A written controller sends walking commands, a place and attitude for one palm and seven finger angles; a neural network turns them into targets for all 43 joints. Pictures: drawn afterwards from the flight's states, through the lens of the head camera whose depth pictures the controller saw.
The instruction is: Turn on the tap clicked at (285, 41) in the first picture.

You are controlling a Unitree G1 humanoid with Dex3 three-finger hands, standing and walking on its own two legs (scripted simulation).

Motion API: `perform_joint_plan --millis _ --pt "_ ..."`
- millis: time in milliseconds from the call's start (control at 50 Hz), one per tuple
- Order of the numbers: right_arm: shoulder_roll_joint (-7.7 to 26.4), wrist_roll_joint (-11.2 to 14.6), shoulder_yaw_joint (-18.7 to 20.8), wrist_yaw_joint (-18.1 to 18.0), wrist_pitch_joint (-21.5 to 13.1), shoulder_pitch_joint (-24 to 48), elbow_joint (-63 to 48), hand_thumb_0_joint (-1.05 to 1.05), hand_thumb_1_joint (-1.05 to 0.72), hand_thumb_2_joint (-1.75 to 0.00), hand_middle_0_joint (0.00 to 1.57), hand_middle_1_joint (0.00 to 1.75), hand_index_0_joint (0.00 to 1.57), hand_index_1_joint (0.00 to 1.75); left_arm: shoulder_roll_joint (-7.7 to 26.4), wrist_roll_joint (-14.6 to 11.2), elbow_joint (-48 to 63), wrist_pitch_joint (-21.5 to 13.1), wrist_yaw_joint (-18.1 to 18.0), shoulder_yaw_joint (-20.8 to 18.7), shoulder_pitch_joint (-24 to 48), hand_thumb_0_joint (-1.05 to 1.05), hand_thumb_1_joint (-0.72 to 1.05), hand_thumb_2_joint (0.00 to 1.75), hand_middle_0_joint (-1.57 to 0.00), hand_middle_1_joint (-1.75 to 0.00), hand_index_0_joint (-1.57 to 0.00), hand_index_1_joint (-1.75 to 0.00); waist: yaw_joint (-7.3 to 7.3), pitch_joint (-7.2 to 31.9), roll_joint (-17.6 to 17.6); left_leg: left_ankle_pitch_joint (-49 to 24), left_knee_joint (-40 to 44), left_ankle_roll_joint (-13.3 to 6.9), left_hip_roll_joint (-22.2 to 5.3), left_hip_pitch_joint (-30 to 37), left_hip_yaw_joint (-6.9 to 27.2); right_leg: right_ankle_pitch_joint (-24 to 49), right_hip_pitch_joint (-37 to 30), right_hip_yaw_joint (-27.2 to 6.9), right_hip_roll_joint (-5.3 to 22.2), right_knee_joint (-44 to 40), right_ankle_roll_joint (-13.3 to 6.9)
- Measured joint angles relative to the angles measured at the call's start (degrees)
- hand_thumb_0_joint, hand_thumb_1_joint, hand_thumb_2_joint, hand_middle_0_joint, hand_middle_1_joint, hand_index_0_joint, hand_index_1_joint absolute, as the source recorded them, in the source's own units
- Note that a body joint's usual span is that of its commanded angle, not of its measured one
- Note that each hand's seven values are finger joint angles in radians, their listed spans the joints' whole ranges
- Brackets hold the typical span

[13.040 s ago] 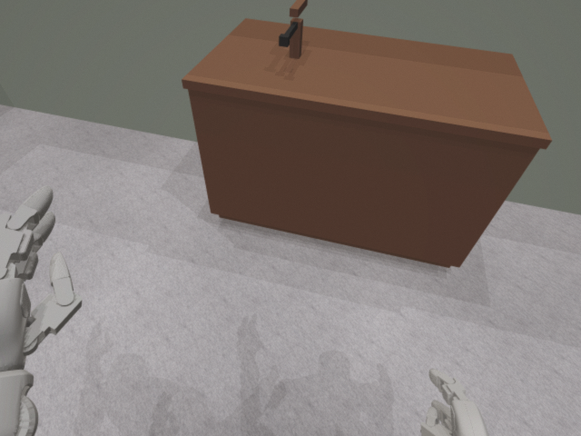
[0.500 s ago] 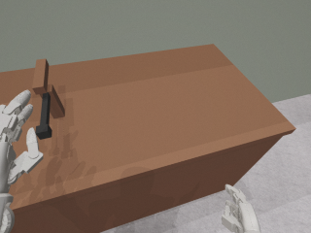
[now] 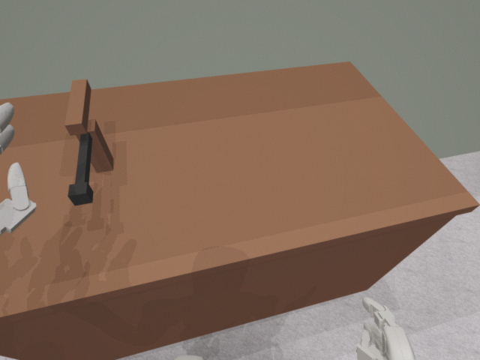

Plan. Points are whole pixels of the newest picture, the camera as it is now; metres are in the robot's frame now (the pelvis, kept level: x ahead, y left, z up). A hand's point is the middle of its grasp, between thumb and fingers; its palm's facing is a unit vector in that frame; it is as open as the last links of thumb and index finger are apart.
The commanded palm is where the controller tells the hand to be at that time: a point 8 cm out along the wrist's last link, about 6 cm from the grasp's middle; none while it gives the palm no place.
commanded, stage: come to a stop and stand still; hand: left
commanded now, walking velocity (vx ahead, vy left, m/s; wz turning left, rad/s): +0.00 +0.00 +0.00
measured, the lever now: (81, 193) +0.33 +0.32 +0.06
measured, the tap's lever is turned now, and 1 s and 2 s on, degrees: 0 0 0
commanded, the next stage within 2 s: look again from close up in 0.64 s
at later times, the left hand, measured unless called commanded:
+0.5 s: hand (7, 220) +0.22 +0.32 +0.16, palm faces +0.41 -0.85 -0.33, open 7.5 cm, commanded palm +0.16 +0.34 +0.18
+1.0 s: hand (25, 225) +0.22 +0.30 +0.16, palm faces +0.38 -0.85 -0.37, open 7.5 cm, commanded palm +0.16 +0.33 +0.18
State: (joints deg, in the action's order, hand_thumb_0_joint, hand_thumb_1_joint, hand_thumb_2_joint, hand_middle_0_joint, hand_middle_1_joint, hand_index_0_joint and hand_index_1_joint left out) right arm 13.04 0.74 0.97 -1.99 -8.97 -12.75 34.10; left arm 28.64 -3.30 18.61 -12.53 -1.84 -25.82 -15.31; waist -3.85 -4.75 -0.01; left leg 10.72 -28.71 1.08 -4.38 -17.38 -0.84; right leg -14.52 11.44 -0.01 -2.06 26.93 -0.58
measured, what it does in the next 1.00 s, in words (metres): stands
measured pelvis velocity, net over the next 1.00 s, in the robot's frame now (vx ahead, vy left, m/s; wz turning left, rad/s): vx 0.00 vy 0.05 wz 0.01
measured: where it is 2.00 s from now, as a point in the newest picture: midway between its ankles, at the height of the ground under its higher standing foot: outside the picture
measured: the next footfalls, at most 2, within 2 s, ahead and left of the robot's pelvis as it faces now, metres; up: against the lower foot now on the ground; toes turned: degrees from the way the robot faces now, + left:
none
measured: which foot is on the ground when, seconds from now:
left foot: down 0.00-1.00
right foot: down 0.00-1.00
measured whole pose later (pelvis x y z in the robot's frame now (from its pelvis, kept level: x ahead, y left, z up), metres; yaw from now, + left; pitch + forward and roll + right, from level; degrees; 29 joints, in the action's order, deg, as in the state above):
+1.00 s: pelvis +0.00 +0.05 +0.00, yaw +0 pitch -1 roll -2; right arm 11.4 0.9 -0.5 -2.0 -7.4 -12.2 33.3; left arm 20.5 -1.5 26.0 -12.5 -5.9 -19.8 -24.3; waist -1.0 -3.5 0.9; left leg 9.8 -27.2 -2.0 -0.9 -16.6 -2.2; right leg -12.0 8.6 -0.9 1.5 21.5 3.3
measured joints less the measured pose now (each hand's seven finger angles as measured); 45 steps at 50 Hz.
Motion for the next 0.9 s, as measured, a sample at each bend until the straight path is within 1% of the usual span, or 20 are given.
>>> perform_joint_plan --millis 20,60,100,140,160,200,240,300,340,380,460,540,620,720,800,900 --pt "0.1 0.1 0.1 0.6 -0.3 0.3 -0.2 0.01 -0.91 -0.9 0.2 0.3 0.21 0.3 -1.2 -0.3 -0.2 0.4 -0.8 -0.5 0.4 0.02 0.88 0.9 -0.22 -0.31 -0.21 -0.31 0.26 -0.3 0.3 -0.4 0.6 0.6 0.4 0.5 -0.5 0.0 0.0 -0.4 0.5 0.2 0.4" --pt "0.2 0.2 0.3 1.5 -0.9 0.6 -0.7 0.01 -0.91 -0.9 0.2 0.3 0.21 0.3 -4.1 -0.6 1.6 0.8 -2.0 0.4 -1.0 0.02 0.89 0.9 -0.21 -0.3 -0.21 -0.31 0.82 -0.6 0.7 -0.9 1.1 0.0 1.3 1.0 -1.4 0.0 -0.2 -1.3 1.4 0.2 1.3" --pt "0.0 0.3 0.1 1.8 -1.3 0.9 -1.0 0.01 -0.91 -0.9 0.2 0.3 0.21 0.3 -6.6 -0.4 4.6 0.5 -2.5 3.1 -4.3 0.02 0.89 0.9 -0.21 -0.3 -0.2 -0.31 1.59 -0.5 1.2 -0.8 1.2 -1.0 2.0 1.4 -2.1 0.1 -0.5 -1.9 2.1 -0.1 2.0" --pt "-0.6 0.1 -0.2 1.6 -1.4 0.9 -1.4 0.01 -0.91 -0.9 0.2 0.3 0.21 0.3 -7.9 0.1 7.0 0.0 -2.3 6.0 -7.2 0.02 0.89 0.9 -0.21 -0.3 -0.2 -0.31 2.24 -0.2 1.9 -0.7 1.1 -1.7 2.5 1.3 -2.3 0.2 -0.7 -2.0 2.7 -0.5 2.5" --pt "-1.1 0.0 -0.4 1.4 -1.4 0.9 -1.6 0.01 -0.91 -0.9 0.2 0.3 0.21 0.3 -8.1 0.4 7.7 -0.4 -2.1 6.9 -8.2 0.02 0.89 0.9 -0.21 -0.3 -0.2 -0.31 2.42 -0.1 2.3 -0.6 1.0 -1.9 2.7 1.2 -2.3 0.3 -0.7 -2.0 3.0 -0.7 2.7" --pt "-2.0 -0.1 -1.0 0.9 -1.3 0.9 -1.7 0.01 -0.91 -0.9 0.2 0.3 0.21 0.3 -7.2 0.9 8.6 -1.0 -2.1 7.3 -9.2 0.02 0.89 0.9 -0.21 -0.3 -0.21 -0.31 2.6 -0.1 3.2 -0.6 1.0 -2.3 3.1 0.9 -2.2 0.5 -0.8 -1.8 3.3 -1.2 3.0" --pt "-2.9 -0.2 -1.5 0.5 -1.3 0.8 -1.8 0.01 -0.91 -0.9 0.2 0.3 0.21 0.3 -5.9 1.1 8.6 -1.6 -2.3 6.3 -8.7 0.02 0.88 0.9 -0.22 -0.3 -0.21 -0.31 2.42 -0.3 3.9 -0.8 0.9 -2.7 3.5 0.5 -1.9 0.7 -0.8 -1.5 3.6 -1.5 2.9" --pt "-3.8 -0.3 -2.3 0.5 -1.6 0.8 -1.6 0.01 -0.91 -0.9 0.2 0.3 0.21 0.3 -4.6 1.1 8.4 -2.1 -3.1 3.7 -7.0 0.02 0.88 0.9 -0.22 -0.31 -0.21 -0.31 1.9 -0.7 4.3 -0.8 0.6 -3.2 3.9 0.0 -1.6 0.8 -0.8 -1.1 4.0 -1.9 2.9" --pt "-4.2 -0.5 -2.8 0.8 -1.7 0.9 -1.3 0.01 -0.91 -0.9 0.2 0.3 0.21 0.3 -4.8 1.1 8.7 -2.2 -3.6 2.7 -6.1 0.02 0.88 0.9 -0.22 -0.31 -0.21 -0.31 1.48 -0.7 4.3 -0.7 0.5 -3.5 4.1 -0.2 -1.5 1.1 -1.0 -1.0 4.2 -2.4 3.1" --pt "-4.4 -0.5 -3.1 1.1 -1.9 1.1 -0.9 0.01 -0.91 -0.9 0.2 0.3 0.21 0.3 -5.7 1.2 9.3 -2.2 -4.1 2.6 -5.6 0.02 0.88 0.9 -0.22 -0.3 -0.21 -0.31 1.1 -0.6 4.2 -0.7 0.6 -3.7 4.3 -0.2 -1.5 1.4 -1.2 -1.0 4.4 -3.0 3.2" --pt "-4.5 -0.7 -3.4 1.6 -1.6 1.6 -0.5 0.01 -0.91 -0.9 0.2 0.3 0.21 0.3 -7.7 1.7 9.6 -1.8 -4.2 4.5 -5.7 0.02 0.89 0.9 -0.21 -0.3 -0.2 -0.31 0.92 -0.2 3.7 -0.6 0.6 -4.1 4.6 -0.1 -1.7 1.8 -1.7 -1.1 4.7 -4.0 3.5" --pt "-4.6 -0.7 -3.5 1.4 -0.8 2.4 -0.8 0.01 -0.91 -0.9 0.2 0.3 0.21 0.3 -8.0 2.0 9.2 -1.0 -3.9 5.7 -6.1 0.02 0.89 0.9 -0.21 -0.3 -0.2 -0.31 1.47 -0.1 3.3 -0.6 0.9 -4.3 4.8 0.1 -1.9 2.0 -2.0 -1.3 4.9 -4.4 3.5" --pt "-4.4 -0.5 -3.3 1.1 -0.1 2.6 -1.4 0.01 -0.91 -0.9 0.2 0.3 0.21 0.3 -7.0 1.8 9.3 -0.5 -3.8 5.2 -7.2 0.02 0.89 0.9 -0.21 -0.3 -0.21 -0.31 2.22 -0.1 3.1 -0.7 0.9 -4.3 4.7 0.3 -1.8 2.3 -2.3 -1.2 4.8 -4.9 3.9" --pt "-3.4 -0.3 -2.7 0.8 0.4 2.0 -1.7 0.01 -0.91 -0.9 0.2 0.3 0.21 0.3 -6.5 1.7 9.9 -0.7 -3.9 4.7 -8.1 0.02 0.89 0.9 -0.21 -0.3 -0.21 -0.31 2.45 0.1 2.6 -0.8 1.2 -4.2 4.6 0.4 -1.7 2.3 -2.4 -1.1 4.7 -5.1 3.9" --pt "-2.6 -0.1 -2.2 0.5 0.9 1.3 -1.2 0.01 -0.91 -0.9 0.2 0.3 0.21 0.3 -6.7 1.6 9.5 -0.7 -4.1 4.7 -8.9 0.02 0.89 0.9 -0.21 -0.3 -0.21 -0.31 2.48 0.6 2.0 -0.9 1.3 -3.9 4.3 0.5 -1.6 2.5 -2.7 -1.0 4.5 -5.4 4.3" --pt "-1.9 0.1 -1.7 0.2 1.3 0.7 -0.8 0.01 -0.91 -0.9 0.2 0.3 0.21 0.3 -7.6 1.7 8.3 -0.3 -4.1 5.4 -9.1 0.02 0.89 0.9 -0.21 -0.3 -0.21 -0.31 2.54 1.1 1.4 -0.9 1.5 -3.5 3.9 0.8 -1.5 2.5 -2.9 -0.9 4.1 -5.4 4.2"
